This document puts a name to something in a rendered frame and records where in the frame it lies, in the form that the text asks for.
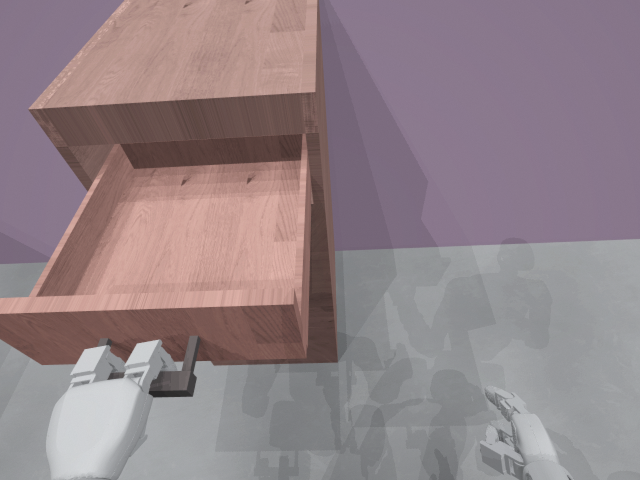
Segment handle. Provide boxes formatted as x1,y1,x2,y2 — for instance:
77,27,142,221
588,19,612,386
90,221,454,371
97,336,201,397

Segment drawer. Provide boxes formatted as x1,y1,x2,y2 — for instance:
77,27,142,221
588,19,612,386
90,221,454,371
0,134,311,365

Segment robot left hand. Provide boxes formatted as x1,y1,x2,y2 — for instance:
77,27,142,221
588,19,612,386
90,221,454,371
46,340,177,480

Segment right robot forearm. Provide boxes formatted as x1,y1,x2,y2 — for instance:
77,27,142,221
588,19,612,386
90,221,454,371
523,460,574,480

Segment cabinet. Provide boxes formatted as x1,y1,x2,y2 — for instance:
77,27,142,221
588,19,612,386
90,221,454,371
28,0,338,366

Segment robot right hand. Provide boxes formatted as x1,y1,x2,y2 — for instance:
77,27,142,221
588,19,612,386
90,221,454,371
480,386,560,480

